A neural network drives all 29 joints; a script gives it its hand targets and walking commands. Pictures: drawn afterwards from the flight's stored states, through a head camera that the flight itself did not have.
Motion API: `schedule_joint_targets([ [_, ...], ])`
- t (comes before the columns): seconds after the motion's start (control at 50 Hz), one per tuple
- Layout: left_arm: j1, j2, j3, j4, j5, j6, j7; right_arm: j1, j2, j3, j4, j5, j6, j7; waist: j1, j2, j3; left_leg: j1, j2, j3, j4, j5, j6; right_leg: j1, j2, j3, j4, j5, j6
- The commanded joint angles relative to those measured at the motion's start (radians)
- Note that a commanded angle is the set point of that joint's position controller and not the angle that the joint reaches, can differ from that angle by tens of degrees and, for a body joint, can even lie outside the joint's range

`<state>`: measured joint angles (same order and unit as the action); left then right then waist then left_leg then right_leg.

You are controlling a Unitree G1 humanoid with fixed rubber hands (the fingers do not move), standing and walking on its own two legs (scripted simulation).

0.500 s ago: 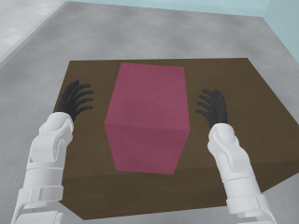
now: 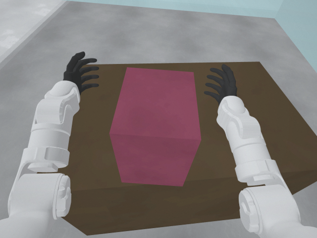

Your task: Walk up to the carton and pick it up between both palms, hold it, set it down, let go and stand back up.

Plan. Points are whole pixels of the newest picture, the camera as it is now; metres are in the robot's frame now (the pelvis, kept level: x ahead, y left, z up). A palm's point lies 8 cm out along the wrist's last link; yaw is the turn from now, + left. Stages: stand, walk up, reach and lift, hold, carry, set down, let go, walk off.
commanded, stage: reach and lift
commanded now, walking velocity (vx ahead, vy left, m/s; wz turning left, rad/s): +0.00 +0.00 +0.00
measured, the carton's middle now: (156, 129) +0.38 +0.02 +0.03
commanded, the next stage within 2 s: none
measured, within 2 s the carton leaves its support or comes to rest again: neither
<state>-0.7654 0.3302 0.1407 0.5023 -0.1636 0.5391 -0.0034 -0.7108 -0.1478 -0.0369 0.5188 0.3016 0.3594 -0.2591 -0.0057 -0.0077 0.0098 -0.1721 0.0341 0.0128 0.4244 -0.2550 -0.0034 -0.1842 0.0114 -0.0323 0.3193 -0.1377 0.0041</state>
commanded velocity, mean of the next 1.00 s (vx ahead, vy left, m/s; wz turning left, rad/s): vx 0.00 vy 0.00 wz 0.00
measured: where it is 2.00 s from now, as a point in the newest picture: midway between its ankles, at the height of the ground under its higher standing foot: outside the picture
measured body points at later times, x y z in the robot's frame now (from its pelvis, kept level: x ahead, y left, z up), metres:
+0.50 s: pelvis +0.01 +0.00 +0.00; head +0.03 +0.02 +0.45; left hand +0.45 +0.21 +0.12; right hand +0.43 -0.15 +0.11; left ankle -0.02 +0.11 -0.75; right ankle +0.02 -0.12 -0.75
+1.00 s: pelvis +0.00 +0.01 -0.01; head +0.03 +0.03 +0.43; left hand +0.44 +0.19 +0.06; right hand +0.42 -0.13 +0.06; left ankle -0.02 +0.11 -0.75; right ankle +0.02 -0.12 -0.75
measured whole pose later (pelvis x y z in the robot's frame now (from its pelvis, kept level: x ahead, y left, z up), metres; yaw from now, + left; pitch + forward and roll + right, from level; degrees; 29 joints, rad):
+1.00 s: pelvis +0.00 +0.01 -0.01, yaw +0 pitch +13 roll -2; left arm -0.92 0.19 0.09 1.29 -0.10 -0.19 0.05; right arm -0.82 -0.05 -0.13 1.16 0.14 -0.19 -0.18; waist -0.01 -0.01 -0.16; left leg -0.51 0.04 0.00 0.60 -0.30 0.00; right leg -0.51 0.01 -0.04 0.46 -0.17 0.01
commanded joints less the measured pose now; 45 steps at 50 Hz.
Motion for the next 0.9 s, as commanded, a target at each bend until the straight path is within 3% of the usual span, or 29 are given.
schedule_joint_targets([
  [0.0, -0.521, 0.182, 0.018, -0.106, -0.003, -0.058, 0.005, -0.518, -0.133, -0.034, -0.114, -0.001, -0.04, 0.003, -0.015, 0.079, -0.494, 0.023, -0.038, 0.036, -0.04, 0.444, -0.052, 0.31, 0.028, 0.004, 0.031, 0.311, -0.002],
  [0.14, -0.642, 0.181, -0.016, 0.032, -0.018, -0.116, 0.018, -0.638, -0.148, -0.042, 0.005, -0.005, -0.061, 0.011, -0.023, 0.089, -0.563, 0.042, -0.037, 0.029, -0.02, 0.506, -0.062, 0.287, 0.034, -0.005, 0.032, 0.349, -0.007],
  [0.26, -0.602, 0.144, -0.024, 0.192, 0.011, -0.188, 0.012, -0.603, -0.125, -0.023, 0.149, -0.012, -0.1, 0.021, -0.021, 0.08, -0.516, 0.043, -0.037, 0.025, -0.021, 0.542, -0.064, 0.276, 0.038, -0.005, 0.021, 0.346, -0.011],
  [0.38, -0.54, 0.11, 0.002, 0.216, 0.06, -0.305, 0.002, -0.531, -0.078, -0.04, 0.166, -0.07, -0.205, 0.024, -0.009, 0.079, -0.511, 0.036, -0.046, 0.033, -0.014, 0.564, -0.074, 0.271, 0.038, -0.012, 0.023, 0.341, -0.003],
  [0.46, -0.557, 0.096, 0.007, 0.193, 0.059, -0.4, 0.013, -0.535, -0.054, -0.059, 0.127, -0.11, -0.288, 0.03, -0.001, 0.087, -0.588, 0.04, -0.048, 0.037, 0.012, 0.595, -0.081, 0.248, 0.036, -0.015, 0.039, 0.356, 0.001],
  [0.56, -0.56, 0.091, 0.013, 0.248, 0.057, -0.501, 0.015, -0.526, -0.02, -0.07, 0.139, -0.151, -0.365, 0.035, 0.007, 0.066, -0.672, -0.05, -0.05, 0.043, 0.036, 0.577, -0.072, 0.264, 0.021, 0.0, 0.085, 0.406, 0.014],
  [0.58, -0.505, 0.012, -0.006, 0.321, 0.096, -0.508, 0.009, -0.491, 0.017, -0.061, 0.213, -0.181, -0.377, 0.036, -0.007, 0.041, -0.586, -0.056, -0.049, 0.047, 0.046, 0.549, -0.063, 0.267, 0.033, -0.011, 0.102, 0.433, 0.018],
  [0.6, -0.528, 0.029, 0.014, 0.291, 0.097, -0.533, 0.002, -0.487, 0.006, -0.082, 0.188, -0.193, -0.399, 0.038, -0.004, 0.048, -0.623, -0.085, -0.052, 0.049, 0.041, 0.523, -0.067, 0.258, 0.025, -0.002, 0.099, 0.421, 0.019],
  [0.72, -0.568, 0.011, -0.006, 0.477, 0.107, -0.712, 0.019, -0.498, 0.013, -0.136, 0.363, -0.247, -0.546, 0.069, -0.026, 0.087, -0.707, -0.156, -0.043, 0.041, 0.094, 0.529, -0.089, 0.184, 0.023, -0.01, 0.153, 0.411, 0.005],
  [0.78, -0.613, 0.01, -0.028, 0.527, 0.095, -0.764, 0.033, -0.528, -0.007, -0.14, 0.418, -0.24, -0.597, 0.072, -0.034, 0.107, -0.76, -0.145, -0.04, 0.034, 0.125, 0.557, -0.103, 0.136, 0.03, -0.018, 0.17, 0.424, 0.0],
  [0.88, -0.626, -0.002, -0.038, 0.581, 0.083, -0.764, 0.047, -0.558, -0.029, -0.103, 0.455, -0.185, -0.604, 0.069, -0.018, 0.102, -0.773, -0.127, -0.037, 0.032, 0.142, 0.575, -0.107, 0.093, 0.036, -0.024, 0.176, 0.404, 0.002],
])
